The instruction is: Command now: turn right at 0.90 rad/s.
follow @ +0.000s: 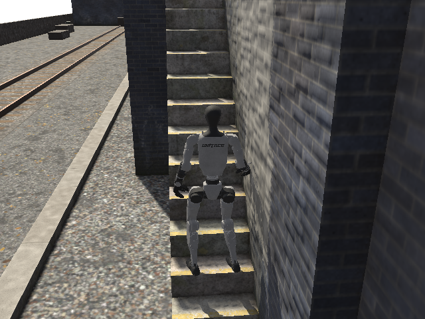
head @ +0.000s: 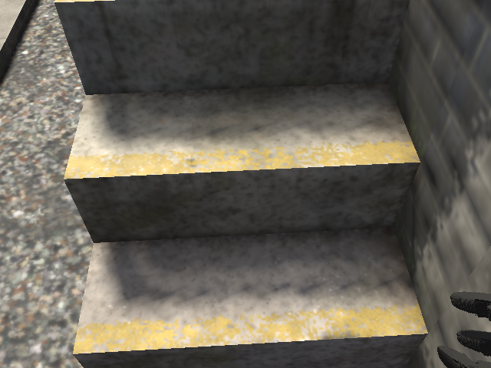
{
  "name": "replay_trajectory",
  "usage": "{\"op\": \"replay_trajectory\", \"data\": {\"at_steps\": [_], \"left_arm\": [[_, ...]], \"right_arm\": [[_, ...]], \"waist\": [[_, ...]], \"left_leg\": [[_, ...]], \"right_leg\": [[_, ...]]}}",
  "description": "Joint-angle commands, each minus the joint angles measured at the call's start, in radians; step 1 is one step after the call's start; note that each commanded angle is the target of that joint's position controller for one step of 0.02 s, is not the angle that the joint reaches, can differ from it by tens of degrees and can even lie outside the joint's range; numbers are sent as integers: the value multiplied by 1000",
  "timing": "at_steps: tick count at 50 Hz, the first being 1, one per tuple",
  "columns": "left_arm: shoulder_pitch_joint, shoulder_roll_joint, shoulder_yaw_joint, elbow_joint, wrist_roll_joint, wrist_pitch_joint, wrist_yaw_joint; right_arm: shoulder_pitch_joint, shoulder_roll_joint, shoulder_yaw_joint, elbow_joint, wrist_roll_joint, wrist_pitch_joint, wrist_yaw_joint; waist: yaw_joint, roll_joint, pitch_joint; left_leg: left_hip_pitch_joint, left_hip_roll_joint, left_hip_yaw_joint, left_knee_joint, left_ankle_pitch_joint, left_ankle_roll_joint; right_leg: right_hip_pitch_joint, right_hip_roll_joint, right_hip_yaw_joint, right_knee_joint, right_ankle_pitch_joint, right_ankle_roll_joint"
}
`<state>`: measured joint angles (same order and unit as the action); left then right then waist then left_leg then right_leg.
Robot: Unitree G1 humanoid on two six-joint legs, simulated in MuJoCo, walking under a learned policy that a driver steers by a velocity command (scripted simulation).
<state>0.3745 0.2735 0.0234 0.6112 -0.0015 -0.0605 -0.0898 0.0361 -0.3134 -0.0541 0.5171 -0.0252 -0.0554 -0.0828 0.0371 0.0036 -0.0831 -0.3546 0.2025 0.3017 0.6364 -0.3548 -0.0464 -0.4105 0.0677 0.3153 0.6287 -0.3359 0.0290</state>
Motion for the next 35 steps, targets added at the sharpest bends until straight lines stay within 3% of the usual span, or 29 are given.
{"op": "replay_trajectory", "data": {"at_steps": [1,2,3,4,5,7,9,10,11,12,14,15,16,18,20,22,23,24,26,27,28,29,30,31,32,33,34,35], "left_arm": [[137,109,31,-30,1,-7,3],[114,105,36,-33,4,0,3],[129,105,36,-28,5,6,5],[147,118,41,-28,-8,8,19],[164,127,46,-24,-4,9,29],[180,120,49,-22,-11,16,47],[149,156,59,-22,-17,24,52],[94,138,52,-17,-22,16,51],[14,127,46,-34,-14,0,48],[17,118,40,-31,-13,4,38],[34,65,14,2,-35,20,10],[80,49,5,31,-35,28,-13],[74,40,5,34,-35,35,-27],[19,20,-2,21,-23,37,-32],[-59,13,-3,-21,-17,26,-20],[-123,38,8,-61,-12,7,14],[-120,59,19,-66,-6,-1,33],[-84,80,34,-68,-13,8,45],[-57,72,38,-71,5,-5,68],[7,102,52,-55,-2,-1,87],[27,221,89,6,37,34,167],[33,146,49,-6,24,15,94],[-73,71,16,-19,-12,-1,49],[-177,43,12,-44,-38,-16,51],[-215,22,18,-65,-66,3,47],[-282,85,44,-99,-72,48,52],[-233,116,59,-101,-20,68,51],[-215,46,43,-146,24,81,51]], "right_arm": [[-91,-153,-70,-78,15,6,-17],[-62,-118,-57,-71,18,1,-6],[-63,-102,-56,-70,7,3,-3],[-59,-100,-57,-63,-2,11,-1],[-54,-100,-60,-60,5,19,2],[-105,-94,-68,-81,-5,31,19],[-111,-58,-59,-96,-2,35,38],[-87,-34,-58,-88,-3,49,40],[-76,-18,-44,-91,13,48,54],[-112,-36,-41,-84,20,49,65],[-69,7,-31,-60,16,61,98],[-3,14,-23,-22,7,60,124],[9,11,-27,0,-10,61,144],[46,12,-27,43,-21,58,160],[49,2,-30,58,-24,57,154],[-23,-51,-46,28,-42,42,123],[-32,-66,-54,21,-42,33,109],[-40,-85,-65,36,-31,24,95],[-28,-75,-63,43,-16,9,71],[-9,-65,-63,41,-10,0,59],[-74,-17,-50,5,37,59,103],[135,83,-22,120,4,12,90],[181,88,-23,161,0,-13,83],[213,75,-26,159,-8,-17,77],[188,87,-19,153,10,-20,72],[235,50,-22,194,32,-34,78],[238,39,-30,244,12,-63,91],[392,-79,-60,247,-4,-85,58]], "waist": [[17,-30,-137],[29,3,-154],[29,19,-170],[33,10,-193],[40,-11,-200],[56,-28,-181],[43,-105,-160],[6,-160,-164],[4,-185,-135],[36,-124,-150],[32,-51,-108],[36,-9,-105],[36,-8,-71],[27,-6,-29],[25,7,-9],[43,37,-9],[55,28,-17],[74,50,-37],[86,8,-11],[94,-45,-15],[79,-137,-110],[94,-437,74],[9,-325,65],[-65,-188,29],[-43,-36,75],[-53,-39,73],[-5,-49,35],[-54,134,-47]], "left_leg": [[317,-7,-106,-25,461,122],[354,4,-124,-30,483,131],[401,19,-126,-33,484,148],[403,23,-124,-14,511,147],[396,37,-124,0,516,155],[284,-31,-67,47,387,102],[156,-94,-61,76,198,49],[125,-113,-79,73,30,33],[126,-114,-105,80,123,35],[207,-105,-103,53,266,53],[323,-76,-118,-25,414,53],[390,-62,-119,-49,445,53],[383,-51,-124,-63,429,59],[335,-40,-136,-93,367,56],[272,-36,-158,-119,312,57],[186,-48,-185,-130,330,74],[158,-52,-204,-121,339,85],[120,-43,-209,-126,319,92],[-10,-63,-235,-72,277,80],[-106,-86,-242,-10,241,59],[-113,-298,-142,150,-362,83],[-261,-154,-290,617,-38,69],[-309,-127,-386,707,-83,95],[-198,-101,-348,499,-128,84],[-200,-125,-325,-59,-161,80],[-55,-161,-270,-364,81,41],[224,-262,-203,-132,139,14],[306,-87,-566,-191,344,191]], "right_leg": [[-201,3,63,-71,397,-145],[-236,18,60,-47,396,-137],[-280,30,56,-43,397,-127],[-282,33,68,-27,419,-130],[-284,30,85,-33,423,-135],[-243,27,176,-88,405,-182],[-182,18,246,-140,311,-212],[-162,2,265,-170,177,-226],[-173,6,229,-153,257,-211],[-234,18,170,-141,283,-179],[-314,51,45,-128,162,-98],[-339,73,-25,-135,97,-32],[-329,82,-66,-128,70,-3],[-271,65,-107,-128,37,24],[-203,39,-128,-115,42,24],[-125,27,-148,-80,97,2],[-97,14,-153,-67,115,-22],[-47,-2,-137,-52,111,-58],[31,-56,-88,-70,116,-120],[93,-100,-15,-107,87,-169],[92,-206,173,-367,-686,-185],[-44,-341,292,-296,-515,-292],[-72,-344,215,-298,-465,-269],[-84,-312,72,-302,-345,-229],[44,-226,-25,-281,-301,-229],[65,-216,-36,-206,-233,-200],[-79,-187,-133,-104,-132,-172],[-162,-77,-235,187,-136,-41]]}}
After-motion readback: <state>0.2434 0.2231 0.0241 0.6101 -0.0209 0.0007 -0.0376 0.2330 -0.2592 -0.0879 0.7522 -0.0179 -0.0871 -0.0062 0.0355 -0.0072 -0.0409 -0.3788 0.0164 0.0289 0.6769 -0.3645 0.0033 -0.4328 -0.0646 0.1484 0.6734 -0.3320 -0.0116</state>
